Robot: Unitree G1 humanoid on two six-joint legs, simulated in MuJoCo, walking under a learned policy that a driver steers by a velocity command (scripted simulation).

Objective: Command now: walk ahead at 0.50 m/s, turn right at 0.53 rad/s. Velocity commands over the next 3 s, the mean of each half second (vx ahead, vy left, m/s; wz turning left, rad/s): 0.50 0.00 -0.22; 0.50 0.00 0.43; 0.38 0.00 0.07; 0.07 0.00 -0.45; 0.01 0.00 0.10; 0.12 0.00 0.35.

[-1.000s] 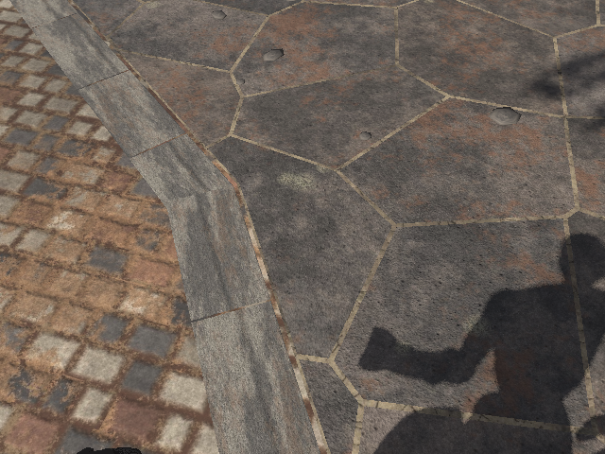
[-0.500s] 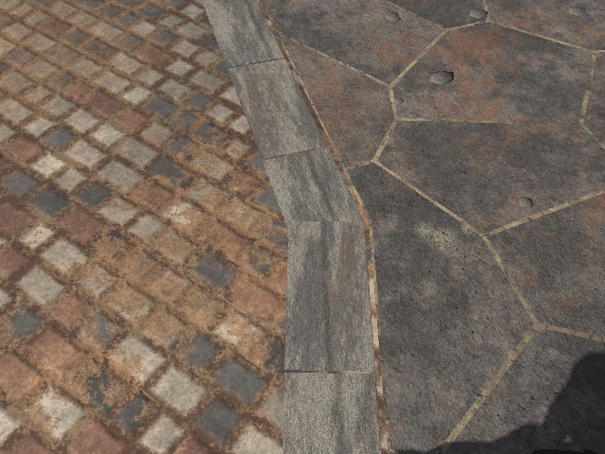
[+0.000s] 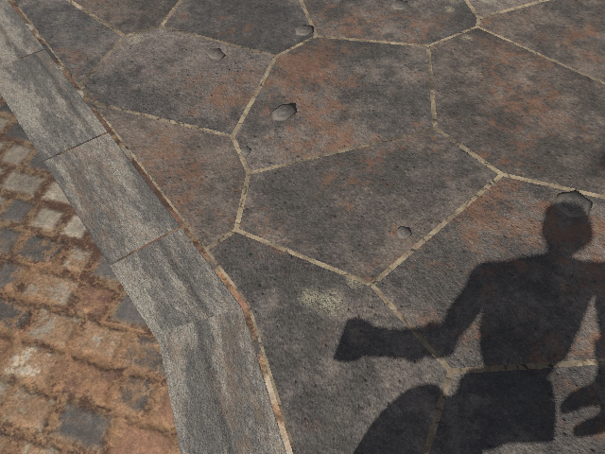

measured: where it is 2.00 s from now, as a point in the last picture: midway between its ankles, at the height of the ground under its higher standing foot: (282, 269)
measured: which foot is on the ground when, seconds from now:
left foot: up 0.00-0.44, down 0.46-0.98, up 1.00-1.00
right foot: down 0.00-0.46, up 0.48-0.94, down 0.96-1.00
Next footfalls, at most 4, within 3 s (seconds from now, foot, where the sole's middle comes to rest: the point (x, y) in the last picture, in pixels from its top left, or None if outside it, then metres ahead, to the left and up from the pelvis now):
0.46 left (271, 439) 0.47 0.09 -0.75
0.96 right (349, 317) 0.75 -0.09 -0.75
1.42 left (230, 253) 0.95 0.21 -0.75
1.82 right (330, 255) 0.93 -0.05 -0.75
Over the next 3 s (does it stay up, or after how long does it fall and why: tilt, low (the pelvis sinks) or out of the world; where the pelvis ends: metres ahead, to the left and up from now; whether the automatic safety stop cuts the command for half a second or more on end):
stays up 0.92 0.13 0.03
